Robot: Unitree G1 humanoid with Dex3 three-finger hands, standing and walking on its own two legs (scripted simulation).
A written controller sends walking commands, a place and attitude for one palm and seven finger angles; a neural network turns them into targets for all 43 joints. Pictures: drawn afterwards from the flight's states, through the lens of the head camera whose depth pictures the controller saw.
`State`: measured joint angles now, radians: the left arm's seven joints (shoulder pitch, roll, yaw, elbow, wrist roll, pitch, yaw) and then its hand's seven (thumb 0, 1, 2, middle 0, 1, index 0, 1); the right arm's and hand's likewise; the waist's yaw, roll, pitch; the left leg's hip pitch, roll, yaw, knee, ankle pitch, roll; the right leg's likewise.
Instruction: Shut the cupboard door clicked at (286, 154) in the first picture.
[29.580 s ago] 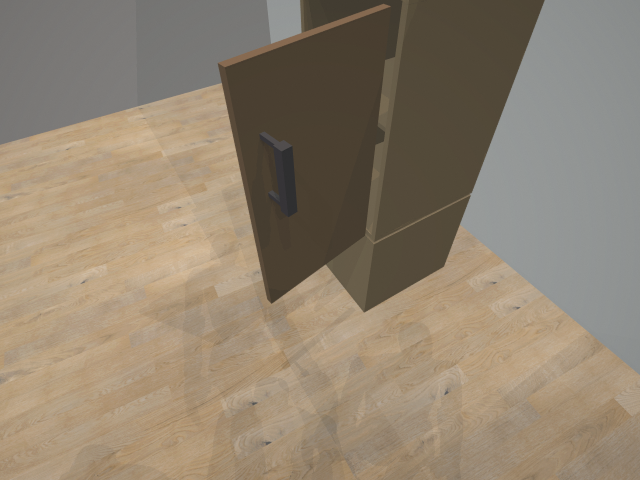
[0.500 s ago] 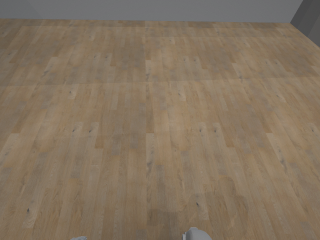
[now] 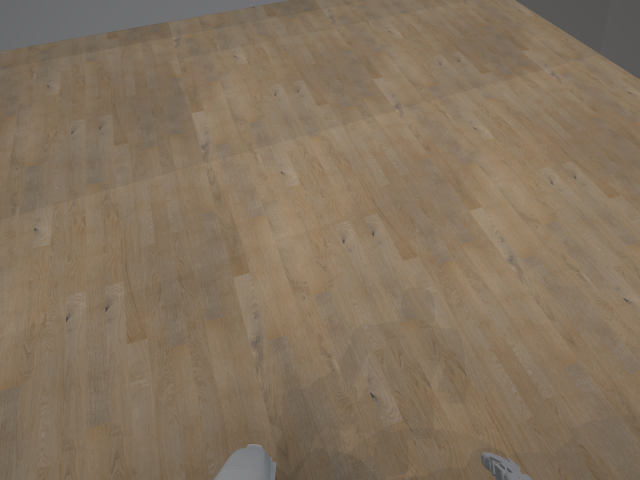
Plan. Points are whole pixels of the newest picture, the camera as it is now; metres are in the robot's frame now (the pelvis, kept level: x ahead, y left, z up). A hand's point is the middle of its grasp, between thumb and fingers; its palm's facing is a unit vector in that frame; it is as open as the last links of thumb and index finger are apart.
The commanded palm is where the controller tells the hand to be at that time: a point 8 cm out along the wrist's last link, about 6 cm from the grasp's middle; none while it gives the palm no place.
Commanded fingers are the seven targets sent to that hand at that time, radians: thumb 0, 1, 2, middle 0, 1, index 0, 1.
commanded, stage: turn to face it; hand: left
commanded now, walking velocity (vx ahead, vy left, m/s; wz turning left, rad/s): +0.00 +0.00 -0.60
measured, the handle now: out of the picture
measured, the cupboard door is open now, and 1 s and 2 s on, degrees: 59 59 59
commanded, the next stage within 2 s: none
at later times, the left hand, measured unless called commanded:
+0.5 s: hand (212, 409) +0.22 +0.18 -0.15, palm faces -0.32 -0.90 -0.29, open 7.3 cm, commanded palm none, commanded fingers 0.00 0.90 0.90 -0.20 -0.30 -0.20 -0.30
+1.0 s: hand (230, 395) +0.24 +0.16 -0.17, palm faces -0.52 -0.83 -0.21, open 7.4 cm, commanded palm none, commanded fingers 0.00 0.90 0.90 -0.20 -0.30 -0.20 -0.30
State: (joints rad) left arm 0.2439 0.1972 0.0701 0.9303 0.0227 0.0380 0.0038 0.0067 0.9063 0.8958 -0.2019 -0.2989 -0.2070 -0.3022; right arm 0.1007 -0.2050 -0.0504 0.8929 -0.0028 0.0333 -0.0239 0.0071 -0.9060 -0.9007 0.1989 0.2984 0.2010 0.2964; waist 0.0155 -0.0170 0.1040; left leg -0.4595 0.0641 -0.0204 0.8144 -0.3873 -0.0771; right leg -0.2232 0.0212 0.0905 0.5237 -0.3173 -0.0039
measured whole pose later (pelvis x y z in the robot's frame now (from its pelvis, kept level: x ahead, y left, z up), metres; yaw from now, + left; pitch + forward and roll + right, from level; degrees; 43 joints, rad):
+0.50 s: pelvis +0.03 +0.01 -0.01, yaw -19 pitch +0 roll +0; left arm 0.14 0.25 0.07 0.84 0.02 0.05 -0.03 0.01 0.91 0.90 -0.20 -0.30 -0.20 -0.30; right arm 0.24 -0.28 -0.05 0.90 -0.02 0.05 -0.01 0.01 -0.90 -0.90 0.20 0.30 0.21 0.30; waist -0.02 0.05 0.09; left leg -0.30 0.18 0.18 0.76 -0.44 -0.06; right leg -0.29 -0.01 -0.07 0.63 -0.32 -0.01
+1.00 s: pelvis +0.06 +0.03 +0.00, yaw -36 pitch +1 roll -1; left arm 0.19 0.26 0.09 0.89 0.02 0.09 -0.02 0.01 0.91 0.90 -0.20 -0.30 -0.20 -0.30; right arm 0.18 -0.19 -0.01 0.85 -0.03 0.02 -0.03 0.01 -0.90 -0.90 0.20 0.30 0.21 0.30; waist 0.01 -0.04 0.08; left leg -0.26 0.08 0.10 0.54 -0.30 -0.01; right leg -0.47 0.03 0.02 1.08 -0.50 0.04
